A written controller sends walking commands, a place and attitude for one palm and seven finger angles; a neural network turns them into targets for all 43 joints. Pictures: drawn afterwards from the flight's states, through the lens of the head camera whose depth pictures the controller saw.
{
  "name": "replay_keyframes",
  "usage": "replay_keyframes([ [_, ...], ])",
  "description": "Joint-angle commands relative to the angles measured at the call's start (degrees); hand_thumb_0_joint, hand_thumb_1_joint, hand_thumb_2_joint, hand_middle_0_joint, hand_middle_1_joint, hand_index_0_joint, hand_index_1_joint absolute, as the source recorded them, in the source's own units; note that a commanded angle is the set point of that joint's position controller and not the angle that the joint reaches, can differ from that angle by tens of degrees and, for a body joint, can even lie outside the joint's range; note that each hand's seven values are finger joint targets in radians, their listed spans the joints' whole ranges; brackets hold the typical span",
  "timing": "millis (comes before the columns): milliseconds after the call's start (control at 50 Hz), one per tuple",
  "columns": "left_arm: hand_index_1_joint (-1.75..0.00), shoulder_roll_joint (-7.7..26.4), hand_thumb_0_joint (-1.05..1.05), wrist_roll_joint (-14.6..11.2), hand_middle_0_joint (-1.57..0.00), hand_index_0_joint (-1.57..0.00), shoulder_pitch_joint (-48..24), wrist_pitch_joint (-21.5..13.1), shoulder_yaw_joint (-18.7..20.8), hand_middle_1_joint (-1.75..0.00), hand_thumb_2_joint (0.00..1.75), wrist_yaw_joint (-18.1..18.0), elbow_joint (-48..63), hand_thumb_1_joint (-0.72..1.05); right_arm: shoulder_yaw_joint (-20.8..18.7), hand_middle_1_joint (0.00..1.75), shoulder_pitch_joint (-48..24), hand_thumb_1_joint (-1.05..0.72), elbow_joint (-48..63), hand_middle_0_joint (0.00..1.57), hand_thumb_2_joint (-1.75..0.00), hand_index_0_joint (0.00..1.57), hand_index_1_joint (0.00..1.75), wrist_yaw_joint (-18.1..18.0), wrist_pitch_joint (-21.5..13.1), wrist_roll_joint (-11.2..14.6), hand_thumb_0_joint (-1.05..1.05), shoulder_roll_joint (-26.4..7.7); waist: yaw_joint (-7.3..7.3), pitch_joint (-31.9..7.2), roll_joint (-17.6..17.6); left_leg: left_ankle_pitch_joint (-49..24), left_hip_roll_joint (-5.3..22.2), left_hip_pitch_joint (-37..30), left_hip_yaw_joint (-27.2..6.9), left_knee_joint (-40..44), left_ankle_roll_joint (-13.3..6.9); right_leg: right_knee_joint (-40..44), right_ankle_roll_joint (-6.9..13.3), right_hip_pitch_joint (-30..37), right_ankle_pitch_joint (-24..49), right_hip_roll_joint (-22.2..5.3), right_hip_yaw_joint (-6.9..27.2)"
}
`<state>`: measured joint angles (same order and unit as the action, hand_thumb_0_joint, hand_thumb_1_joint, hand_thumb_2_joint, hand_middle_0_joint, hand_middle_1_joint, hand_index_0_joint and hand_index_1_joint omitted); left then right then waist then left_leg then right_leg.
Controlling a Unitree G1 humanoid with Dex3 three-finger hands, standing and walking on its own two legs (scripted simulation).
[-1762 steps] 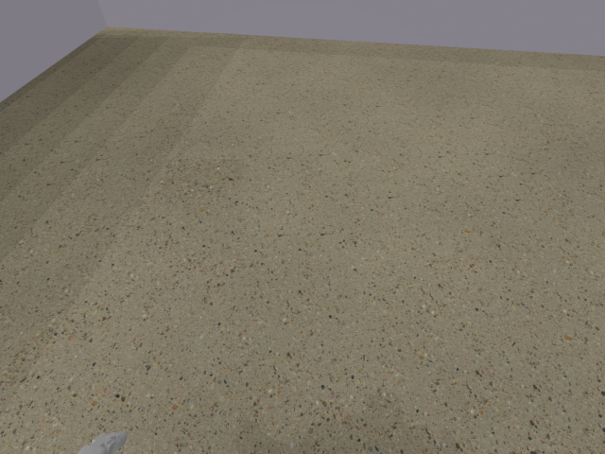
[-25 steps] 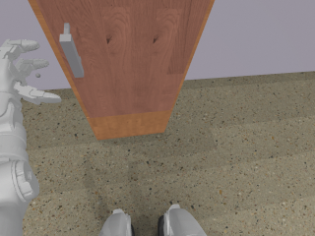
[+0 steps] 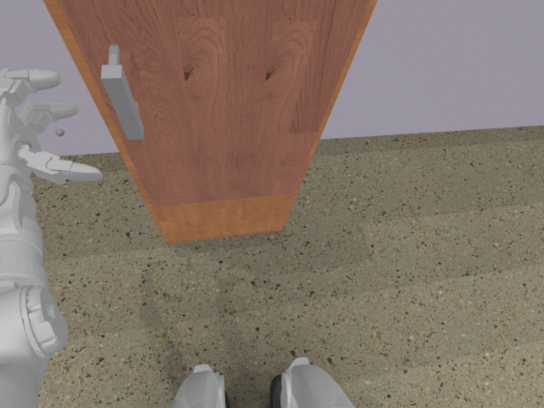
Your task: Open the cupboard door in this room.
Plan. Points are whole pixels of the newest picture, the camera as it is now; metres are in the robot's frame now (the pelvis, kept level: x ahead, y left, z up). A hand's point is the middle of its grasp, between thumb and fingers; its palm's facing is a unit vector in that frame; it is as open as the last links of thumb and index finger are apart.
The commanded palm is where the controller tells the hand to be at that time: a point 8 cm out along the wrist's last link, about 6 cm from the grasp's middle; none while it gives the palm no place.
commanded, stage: move the hooked fingers beside the handle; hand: left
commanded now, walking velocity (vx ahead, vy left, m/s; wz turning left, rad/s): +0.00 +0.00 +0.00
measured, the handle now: (125, 94) +0.54 +0.19 +0.06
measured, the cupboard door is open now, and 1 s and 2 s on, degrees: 0 0 0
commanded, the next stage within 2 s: slide the fingers in behind the handle in 0.40 s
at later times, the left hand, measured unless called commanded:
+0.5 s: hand (73, 135) +0.48 +0.25 +0.05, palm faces +0.10 -0.99 -0.02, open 14.0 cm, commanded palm +0.46 +0.29 +0.06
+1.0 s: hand (103, 129) +0.49 +0.22 +0.05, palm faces +0.11 -0.99 -0.02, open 14.0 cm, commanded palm +0.46 +0.25 +0.06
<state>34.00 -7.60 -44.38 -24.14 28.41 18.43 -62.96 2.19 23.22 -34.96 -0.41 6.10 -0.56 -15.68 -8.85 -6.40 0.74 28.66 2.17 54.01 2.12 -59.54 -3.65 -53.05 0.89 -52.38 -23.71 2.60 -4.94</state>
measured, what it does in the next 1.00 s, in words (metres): stands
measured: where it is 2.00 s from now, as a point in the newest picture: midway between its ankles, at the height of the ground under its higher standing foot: outside the picture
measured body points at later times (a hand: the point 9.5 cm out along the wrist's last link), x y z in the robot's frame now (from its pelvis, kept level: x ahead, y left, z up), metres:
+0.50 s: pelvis -0.01 -0.01 -0.01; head +0.13 +0.03 +0.42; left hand +0.47 +0.31 +0.06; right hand +0.00 -0.28 -0.11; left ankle -0.01 +0.07 -0.67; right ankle +0.01 -0.12 -0.67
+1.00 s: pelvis +0.00 -0.01 +0.00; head +0.13 +0.02 +0.43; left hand +0.48 +0.27 +0.06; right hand +0.00 -0.27 -0.11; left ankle -0.01 +0.07 -0.67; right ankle +0.01 -0.12 -0.67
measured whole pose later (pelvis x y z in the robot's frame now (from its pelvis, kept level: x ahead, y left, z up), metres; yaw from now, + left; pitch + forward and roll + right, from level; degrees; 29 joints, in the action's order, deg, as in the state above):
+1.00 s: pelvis +0.00 -0.01 +0.00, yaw +0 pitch +23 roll -4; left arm 29.1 -6.1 -46.7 -24.8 24.1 12.4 -64.2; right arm 2.2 22.6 -35.0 0.5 5.9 -0.8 -15.1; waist -9.2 -6.8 1.4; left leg 28.7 2.0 54.6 2.3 -60.2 -3.2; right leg -54.9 1.4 -53.6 -24.3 2.4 -4.7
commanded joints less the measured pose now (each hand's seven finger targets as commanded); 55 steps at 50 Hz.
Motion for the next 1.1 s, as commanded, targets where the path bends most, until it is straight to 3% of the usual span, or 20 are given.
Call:
replay_keyframes([
  [0,-1.20,12.4,0.00,-1.6,-0.30,-0.30,-21.5,-2.5,-1.8,-1.20,0.30,0.7,9.0,-0.50,-3.9,0.30,9.4,-0.90,2.1,0.20,-0.90,0.20,0.30,-0.8,-0.4,0.2,0.00,-11.1,-0.73,-24.6,10.3,-35.6,0.9,-26.1,-6.9,5.9,3.2,3.9,0.1,6.7,17.9,1.1,2.1],
  [20,-1.20,12.6,0.00,-1.5,-0.30,-0.30,-20.8,-1.6,-1.7,-1.20,0.30,0.7,6.9,-0.50,-3.9,0.30,9.3,-0.90,2.0,0.20,-0.90,0.20,0.30,-1.0,-0.3,0.3,0.00,-11.2,-0.90,-23.3,8.0,-32.8,0.8,-24.0,-6.7,6.2,2.8,4.0,0.1,7.1,17.3,1.0,2.1],
  [100,-1.20,14.3,0.00,-0.6,-0.30,-0.30,-22.1,-1.1,-1.2,-1.20,0.30,0.0,5.7,-0.50,-3.6,0.30,8.7,-0.90,3.0,0.20,-0.90,0.20,0.30,-1.2,-0.5,0.2,0.00,-11.3,-0.44,-22.0,7.7,-28.2,0.1,-20.6,-6.3,6.3,2.4,3.5,0.2,7.6,15.9,0.7,2.5],
  [140,-1.20,15.8,0.00,-0.4,-0.30,-0.30,-25.8,-2.9,-0.3,-1.20,0.30,-1.0,9.1,-0.50,-3.5,0.30,8.4,-0.90,3.2,0.20,-0.90,0.20,0.30,-1.3,-0.9,0.0,0.00,-11.2,-0.64,-23.7,9.5,-29.2,0.1,-21.4,-6.6,5.6,2.6,2.6,0.4,7.1,16.4,0.6,2.7],
  [180,-1.20,17.6,0.00,-0.2,-0.30,-0.30,-27.9,-5.1,1.0,-1.20,0.30,-1.8,12.2,-0.50,-3.6,0.30,7.9,-0.90,3.3,0.20,-0.90,0.20,0.30,-1.2,-1.3,-0.2,0.00,-11.2,-0.32,-28.1,11.2,-30.9,0.2,-24.1,-6.8,4.9,3.1,2.1,0.3,7.6,16.8,0.7,3.0],
  [220,-1.20,17.8,0.00,0.0,-0.30,-0.30,-29.8,-6.3,1.0,-1.20,0.30,-2.3,12.4,-0.50,-3.5,0.30,7.5,-0.90,2.9,0.20,-0.90,0.20,0.30,-1.1,-1.7,-0.3,0.00,-11.1,-0.75,-28.7,10.6,-29.8,0.3,-23.8,-7.1,4.6,3.1,1.8,0.2,7.7,16.1,0.7,3.0],
  [320,-1.20,16.8,0.00,0.5,-0.30,-0.30,-25.8,-3.0,-0.5,-1.20,0.30,-1.0,3.7,-0.50,-3.0,0.30,7.7,-0.90,2.7,0.20,-0.90,0.20,0.30,-1.3,-1.6,0.2,0.00,-11.7,-1.53,-23.6,7.9,-24.2,-0.2,-18.0,-6.2,5.2,2.2,2.8,0.1,8.4,14.5,0.4,3.4],
  [380,-1.20,17.3,0.00,0.7,-0.30,-0.30,-25.4,-1.9,-0.8,-1.20,0.30,0.1,4.5,-0.50,-2.9,0.30,8.1,-0.90,3.2,0.20,-0.90,0.20,0.30,-1.5,-1.3,0.3,0.00,-11.7,-0.70,-25.7,9.4,-25.8,0.0,-19.5,-6.4,5.4,2.3,2.5,0.2,8.1,15.1,0.4,3.1],
  [440,-1.20,14.8,0.00,-0.7,-0.30,-0.30,-28.2,-2.7,-2.1,-1.20,0.30,0.2,6.9,-0.50,-2.9,0.30,8.2,-0.90,3.0,0.20,-0.90,0.20,0.30,-1.5,-1.5,0.2,0.00,-11.4,-1.77,-24.7,9.4,-26.4,0.2,-20.9,-6.9,5.1,2.4,2.5,0.3,6.0,14.7,0.6,2.7],
  [460,-1.20,18.0,0.00,-0.7,-0.30,-0.30,-27.6,-3.2,0.9,-1.20,0.30,-0.2,7.8,-0.50,-3.2,0.30,8.5,-0.90,3.0,0.20,-0.90,0.20,0.30,-1.5,-1.5,-0.1,0.00,-11.9,-0.66,-27.3,8.6,-27.1,0.3,-21.1,-7.1,5.0,2.5,2.2,0.2,7.5,15.0,0.7,2.9],
  [500,-1.20,16.2,0.00,-1.0,-0.30,-0.30,-29.6,-3.9,-0.4,-1.20,0.30,-0.7,8.5,-0.50,-3.2,0.30,8.4,-0.90,2.7,0.20,-0.90,0.20,0.30,-1.5,-1.7,0.0,0.00,-11.5,-1.66,-27.9,8.3,-26.5,0.2,-20.7,-6.9,4.5,2.3,2.2,0.0,7.1,15.1,0.7,3.1],
  [560,-1.20,15.4,0.00,-0.1,-0.30,-0.30,-30.0,-3.8,-1.2,-1.20,0.30,-1.7,5.9,-0.50,-3.0,0.30,8.8,-0.90,2.1,0.20,-0.90,0.20,0.30,-1.3,-1.8,-0.1,0.00,-11.5,-2.02,-25.0,9.0,-24.0,0.1,-19.2,-6.9,4.7,2.2,2.3,0.1,5.6,13.1,0.7,3.1],
  [680,-1.20,15.7,0.00,0.9,-0.30,-0.30,-28.5,-3.7,-0.6,-1.20,0.30,-3.4,9.0,-0.50,-3.4,0.30,9.6,-0.90,2.2,0.20,-0.90,0.20,0.30,-0.7,-1.3,-0.5,0.00,-11.2,-0.65,-30.0,12.3,-31.2,0.3,-23.7,-7.1,4.3,3.0,1.5,0.3,6.5,16.8,0.6,2.7],
  [720,-1.20,12.6,0.00,0.5,-0.30,-0.30,-27.0,-3.5,-1.9,-1.20,0.30,-3.7,8.9,-0.50,-3.5,0.30,9.4,-0.90,2.4,0.20,-0.90,0.20,0.30,-0.4,-1.2,-0.4,0.00,-10.9,-0.81,-29.2,11.2,-31.2,0.3,-23.5,-6.8,4.3,2.8,1.9,0.1,6.7,17.0,0.8,2.7],
  [800,-1.20,13.0,0.00,0.7,-0.30,-0.30,-25.9,-3.1,-1.1,-1.20,0.30,-5.1,9.0,-0.50,-3.6,0.30,9.5,-0.90,2.8,0.20,-0.90,0.20,0.30,-0.2,-0.8,-0.4,0.00,-10.9,-0.57,-27.8,8.9,-30.7,0.3,-21.9,-6.4,4.7,2.6,2.0,0.0,8.2,18.1,0.8,2.7],
  [820,-1.20,11.1,0.00,0.9,-0.30,-0.30,-26.5,-3.1,-2.9,-1.20,0.30,-5.4,9.0,-0.50,-3.5,0.30,9.3,-0.90,2.9,0.20,-0.90,0.20,0.30,-0.1,-0.8,-0.3,0.00,-10.6,-1.22,-26.5,9.1,-29.7,0.2,-21.6,-6.2,5.0,2.5,2.3,0.0,7.6,17.5,0.8,2.8],
  [960,-1.20,7.5,0.00,0.3,-0.30,-0.30,-26.4,-4.9,-4.2,-1.20,0.30,-6.4,11.6,-0.50,-4.0,0.30,9.4,-0.90,2.2,0.20,-0.90,0.20,0.30,0.4,-0.9,-0.4,0.00,-10.0,-0.87,-28.7,9.4,-34.5,0.4,-25.2,-6.6,4.6,3.0,2.0,0.2,7.9,20.0,1.0,2.6],
  [1000,-1.20,8.9,0.00,0.1,-0.30,-0.30,-23.7,-4.7,-2.6,-1.20,0.30,-6.7,10.5,-0.50,-4.0,0.30,9.1,-0.90,2.4,0.20,-0.90,0.20,0.30,0.5,-0.8,-0.3,0.00,-10.1,-0.18,-27.9,6.6,-32.7,0.1,-22.4,-6.0,4.9,2.7,2.1,0.0,10.6,20.8,0.9,2.9],
  [1060,-1.20,5.9,0.00,0.8,-0.30,-0.30,-24.3,-4.3,-4.9,-1.20,0.30,-7.2,9.7,-0.50,-3.9,0.30,8.6,-0.90,2.8,0.20,-0.90,0.20,0.30,0.6,-0.8,-0.2,0.00,-9.5,-0.64,-25.7,7.2,-31.2,-0.3,-20.9,-5.3,5.1,2.3,2.3,0.0,10.4,21.0,0.7,3.2],
  [1080,-1.20,7.9,0.00,1.1,-0.30,-0.30,-23.4,-4.4,-3.3,-1.20,0.30,-7.6,9.8,-0.50,-4.0,0.30,8.6,-0.90,2.9,0.20,-0.90,0.20,0.30,0.6,-0.7,-0.2,0.00,-9.7,0.14,-25.5,7.1,-30.5,-0.2,-20.7,-5.4,5.2,2.5,2.2,0.1,10.5,20.3,0.7,3.2],
])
